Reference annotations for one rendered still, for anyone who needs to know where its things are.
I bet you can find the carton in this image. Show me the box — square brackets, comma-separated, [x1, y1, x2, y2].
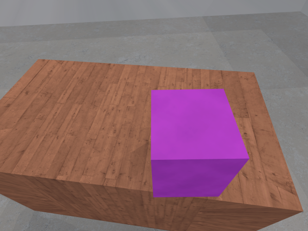
[151, 89, 249, 197]

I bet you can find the pedestal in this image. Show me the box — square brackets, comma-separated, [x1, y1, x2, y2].
[0, 59, 303, 231]

